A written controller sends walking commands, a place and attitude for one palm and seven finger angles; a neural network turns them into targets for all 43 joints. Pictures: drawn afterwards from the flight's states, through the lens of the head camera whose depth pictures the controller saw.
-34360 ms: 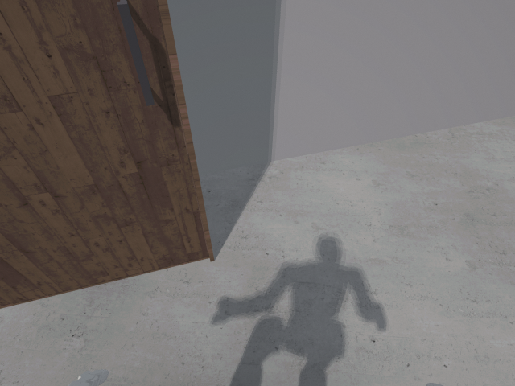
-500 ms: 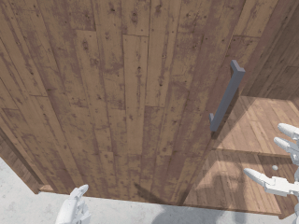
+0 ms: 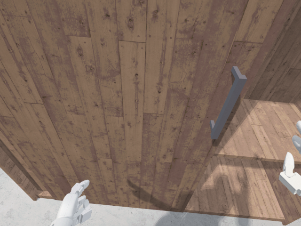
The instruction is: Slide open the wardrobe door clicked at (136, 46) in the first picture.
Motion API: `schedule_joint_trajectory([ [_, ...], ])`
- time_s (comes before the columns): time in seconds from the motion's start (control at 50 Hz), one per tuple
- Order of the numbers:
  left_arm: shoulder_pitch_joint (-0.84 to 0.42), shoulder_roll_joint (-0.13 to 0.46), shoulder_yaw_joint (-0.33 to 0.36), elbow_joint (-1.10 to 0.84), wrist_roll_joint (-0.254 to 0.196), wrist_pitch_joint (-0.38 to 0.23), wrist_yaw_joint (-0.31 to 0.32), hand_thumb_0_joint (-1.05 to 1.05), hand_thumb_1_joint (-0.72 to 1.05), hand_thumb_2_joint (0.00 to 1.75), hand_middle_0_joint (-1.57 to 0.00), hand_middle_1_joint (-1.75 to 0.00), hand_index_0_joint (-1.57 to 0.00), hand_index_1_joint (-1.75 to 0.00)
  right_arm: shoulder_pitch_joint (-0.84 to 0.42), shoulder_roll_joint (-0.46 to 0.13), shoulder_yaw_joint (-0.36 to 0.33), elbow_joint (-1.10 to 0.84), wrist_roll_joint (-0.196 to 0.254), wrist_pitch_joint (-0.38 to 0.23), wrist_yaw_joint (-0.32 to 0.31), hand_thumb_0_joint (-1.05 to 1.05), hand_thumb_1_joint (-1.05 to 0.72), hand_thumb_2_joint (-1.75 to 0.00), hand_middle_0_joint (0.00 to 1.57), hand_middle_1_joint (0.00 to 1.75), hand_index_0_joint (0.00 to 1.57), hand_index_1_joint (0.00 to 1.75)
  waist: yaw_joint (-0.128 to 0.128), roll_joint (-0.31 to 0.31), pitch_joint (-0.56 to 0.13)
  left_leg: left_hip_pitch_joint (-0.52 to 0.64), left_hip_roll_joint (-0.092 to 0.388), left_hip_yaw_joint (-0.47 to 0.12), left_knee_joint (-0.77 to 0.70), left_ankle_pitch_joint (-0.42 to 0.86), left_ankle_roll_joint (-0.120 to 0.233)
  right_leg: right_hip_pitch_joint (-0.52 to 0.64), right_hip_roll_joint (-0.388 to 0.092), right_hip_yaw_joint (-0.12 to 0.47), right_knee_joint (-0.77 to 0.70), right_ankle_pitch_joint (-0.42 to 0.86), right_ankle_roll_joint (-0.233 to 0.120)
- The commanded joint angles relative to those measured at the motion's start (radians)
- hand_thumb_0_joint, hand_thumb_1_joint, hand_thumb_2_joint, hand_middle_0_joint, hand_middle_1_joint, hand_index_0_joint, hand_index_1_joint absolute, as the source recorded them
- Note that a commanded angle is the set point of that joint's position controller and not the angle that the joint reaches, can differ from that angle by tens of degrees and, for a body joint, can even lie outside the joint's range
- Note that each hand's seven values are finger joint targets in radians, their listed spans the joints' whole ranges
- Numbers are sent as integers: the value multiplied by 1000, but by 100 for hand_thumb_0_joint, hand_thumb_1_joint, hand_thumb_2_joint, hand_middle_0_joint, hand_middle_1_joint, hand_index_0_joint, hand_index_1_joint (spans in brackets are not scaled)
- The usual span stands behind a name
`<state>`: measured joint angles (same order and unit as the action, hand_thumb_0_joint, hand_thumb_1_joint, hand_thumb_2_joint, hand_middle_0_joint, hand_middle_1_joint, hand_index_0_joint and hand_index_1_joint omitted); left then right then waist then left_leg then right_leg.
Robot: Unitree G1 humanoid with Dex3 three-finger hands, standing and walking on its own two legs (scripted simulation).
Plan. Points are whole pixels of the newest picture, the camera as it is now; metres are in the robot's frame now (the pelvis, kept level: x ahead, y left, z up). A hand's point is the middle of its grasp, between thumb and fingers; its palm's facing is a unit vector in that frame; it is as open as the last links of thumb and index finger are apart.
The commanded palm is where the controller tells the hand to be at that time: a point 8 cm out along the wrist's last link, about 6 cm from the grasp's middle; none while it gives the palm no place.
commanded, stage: draw the hand back to the body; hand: right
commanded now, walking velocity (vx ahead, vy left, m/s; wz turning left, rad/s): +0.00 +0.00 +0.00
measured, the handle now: (224, 106) +0.37 -0.19 +0.17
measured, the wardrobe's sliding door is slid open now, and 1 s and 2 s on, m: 0.64 0.64 0.64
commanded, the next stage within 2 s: step back with the hand held close in 0.22 s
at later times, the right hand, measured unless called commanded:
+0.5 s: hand (291, 170) +0.19 -0.27 +0.16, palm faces +0.45 +0.79 -0.42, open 7.4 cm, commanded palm +0.13 -0.30 +0.17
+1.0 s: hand out of the picture +0.12 -0.30 +0.15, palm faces +0.43 +0.77 -0.47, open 7.4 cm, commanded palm +0.05 -0.34 +0.17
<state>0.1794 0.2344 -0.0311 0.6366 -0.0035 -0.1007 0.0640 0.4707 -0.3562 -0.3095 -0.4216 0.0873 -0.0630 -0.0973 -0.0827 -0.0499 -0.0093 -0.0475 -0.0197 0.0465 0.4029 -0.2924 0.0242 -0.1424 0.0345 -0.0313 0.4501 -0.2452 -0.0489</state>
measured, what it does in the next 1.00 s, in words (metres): shifts its weight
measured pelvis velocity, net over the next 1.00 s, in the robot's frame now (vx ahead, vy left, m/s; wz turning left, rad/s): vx -0.08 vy -0.03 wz -0.03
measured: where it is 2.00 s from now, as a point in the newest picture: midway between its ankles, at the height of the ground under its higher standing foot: outside the picture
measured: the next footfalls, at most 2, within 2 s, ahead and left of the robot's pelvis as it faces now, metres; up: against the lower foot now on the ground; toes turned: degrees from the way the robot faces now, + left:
left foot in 1.64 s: -0.27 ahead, +0.06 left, +0.00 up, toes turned +6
right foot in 1.76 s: -0.05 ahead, -0.11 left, +0.00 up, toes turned +8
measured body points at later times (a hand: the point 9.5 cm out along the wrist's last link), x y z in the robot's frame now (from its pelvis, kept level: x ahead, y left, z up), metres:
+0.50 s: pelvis -0.01 +0.00 +0.00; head -0.02 +0.01 +0.45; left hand +0.18 +0.23 -0.08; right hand +0.16 -0.31 +0.19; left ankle -0.04 +0.10 -0.74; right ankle +0.00 -0.09 -0.74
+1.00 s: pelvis -0.08 -0.03 -0.01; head -0.07 -0.05 +0.44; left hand +0.10 +0.20 -0.08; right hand +0.09 -0.34 +0.17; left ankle -0.04 +0.10 -0.74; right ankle +0.00 -0.09 -0.74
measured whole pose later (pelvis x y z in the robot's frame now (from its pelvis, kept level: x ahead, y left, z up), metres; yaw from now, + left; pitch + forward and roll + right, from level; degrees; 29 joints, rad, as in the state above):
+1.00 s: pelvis -0.08 -0.03 -0.01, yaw -2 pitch +0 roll +2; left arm 0.21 0.23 -0.01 0.55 -0.01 -0.04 0.08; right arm 0.49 -0.41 -0.42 -0.47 0.02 -0.18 -0.12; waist -0.01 -0.01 0.03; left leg -0.31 -0.03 0.00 0.54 -0.23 -0.01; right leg -0.40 0.05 -0.03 0.56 -0.17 -0.10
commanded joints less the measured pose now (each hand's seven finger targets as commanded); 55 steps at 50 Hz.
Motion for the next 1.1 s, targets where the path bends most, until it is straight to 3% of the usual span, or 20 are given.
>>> schedule_joint_trajectory([
  [0.0,-126,102,39,-165,1,-40,15,0,90,90,-20,-30,-20,-30,-116,-170,-110,-189,4,-57,-13,0,-90,-90,20,30,20,30,11,0,-42,-101,31,-31,-60,247,2,100,-62,75,-60,262,19],
  [0.12,-133,106,38,-169,8,-40,14,0,90,90,-20,-30,-20,-30,-105,-193,-133,-211,4,-51,-13,0,-90,-90,20,30,20,30,-1,-1,-86,-65,27,-32,-66,268,5,112,-59,79,-65,288,18],
  [0.16,-131,101,35,-171,8,-39,13,0,90,90,-20,-30,-20,-30,-111,-184,-120,-224,4,-51,-12,0,-90,-90,20,30,20,30,3,-29,-85,-66,31,-34,-63,280,4,113,-57,75,-61,293,19],
  [0.3,-133,99,36,-166,7,-31,15,0,90,90,-20,-30,-20,-30,-99,-182,-128,-186,5,-45,-10,0,-90,-90,20,30,20,30,3,15,-45,-78,27,-32,-77,257,3,97,-55,73,-70,260,17],
  [0.32,-134,108,39,-152,4,-26,19,0,90,90,-20,-30,-20,-30,-165,-236,-178,-163,6,-41,-17,0,-90,-90,20,30,20,30,6,14,-39,-79,24,-35,-92,245,5,92,-54,70,-74,249,18],
  [0.34,-132,122,41,-194,-3,-8,17,0,90,90,-20,-30,-20,-30,-316,-363,-294,-256,-7,-91,-27,0,-90,-90,20,30,20,30,39,6,39,-168,75,-121,-146,297,-11,19,-71,99,-30,193,-10],
  [0.36,-125,106,42,-173,3,4,20,0,90,90,-20,-30,-20,-30,-201,-271,-233,-150,-4,-97,-19,0,-90,-90,20,30,20,30,46,69,29,-179,101,-130,-147,323,-11,21,-69,110,1,198,-12],
  [0.38,-125,107,43,-183,5,15,16,0,90,90,-20,-30,-20,-30,-140,-223,-185,-125,-10,-93,-12,0,-90,-90,20,30,20,30,45,87,29,-190,111,-135,-147,359,-21,24,-68,104,16,219,-14],
  [0.46,-107,118,54,-210,2,47,7,0,90,90,-20,-30,-20,-30,-34,-177,-139,-182,-16,-105,-14,0,-90,-90,20,30,20,30,51,10,-93,-162,107,-94,-90,398,-43,57,-82,85,16,337,-12],
  [0.52,-107,123,61,-228,-1,58,11,0,90,90,-20,-30,-20,-30,21,-216,-175,-249,-15,-117,-26,0,-90,-90,20,30,20,30,50,-12,-151,-152,92,-81,-57,385,-44,61,-92,88,1,383,-13],
  [0.62,-101,121,73,-249,-4,67,24,0,90,90,-20,-30,-20,-30,59,-303,-272,-313,-8,-144,-44,0,-90,-90,20,30,20,30,49,12,-191,-119,74,-85,-3,366,-33,-4,-112,113,-16,377,-13],
  [0.64,-96,116,72,-254,-7,67,26,0,90,90,-20,-30,-20,-30,69,-277,-254,-307,-5,-148,-43,0,-90,-90,20,30,20,30,52,14,-181,-115,70,-79,10,352,-32,-24,-120,124,-26,373,-12],
  [0.74,-83,128,79,-252,-6,51,29,0,90,90,-20,-30,-20,-30,76,-254,-246,-269,-7,-160,-46,0,-90,-90,20,30,20,30,57,-20,-137,-111,52,-85,33,229,-33,-135,-143,157,-78,187,-20],
  [0.84,-89,146,80,-248,-7,22,31,0,90,90,-20,-30,-20,-30,35,-216,-224,-243,-37,-175,-45,0,-90,-90,20,30,20,30,59,-86,-68,12,15,-87,138,102,-32,-414,-195,248,-213,-265,-60],
  [0.9,-86,149,83,-249,-2,9,32,0,90,90,-20,-30,-20,-30,-14,-216,-228,-240,-58,-182,-43,0,-90,-90,20,30,20,30,56,-63,-32,70,-2,-89,202,39,-32,-566,-216,287,-257,-450,-79],
  [0.94,-84,145,88,-248,-2,0,32,0,90,90,-20,-30,-20,-30,-33,-222,-239,-263,-68,-193,-43,0,-90,-90,20,30,20,30,55,-56,-51,89,-3,-102,206,25,-26,-587,-209,284,-237,-471,-83],
  [0.98,-72,141,92,-250,1,-6,27,0,90,90,-20,-30,-20,-30,-22,-233,-247,-283,-68,-203,-41,0,-90,-90,20,30,20,30,58,-6,-50,7,21,-150,138,-46,-5,-541,-168,255,-161,-446,-66],
  [1.02,-63,140,97,-245,9,-9,22,0,90,90,-20,-30,-20,-30,-16,-267,-272,-324,-66,-213,-44,0,-90,-90,20,30,20,30,64,49,-52,-140,74,-243,15,-158,29,-431,-114,203,-38,-377,-41],
  [1.06,-41,119,92,-219,9,-12,13,0,90,90,-20,-30,-20,-30,-21,-243,-234,-346,-54,-224,-52,0,-90,-90,20,30,20,30,78,129,-58,-380,198,-354,-118,-202,95,-212,-51,141,188,-197,7],
  [1.08,-26,113,91,-200,8,-12,10,0,90,90,-20,-30,-20,-30,-31,-233,-218,-347,-49,-228,-60,0,-90,-90,20,30,20,30,88,161,-74,-454,255,-378,-149,-159,120,-121,-34,116,293,-132,22],
])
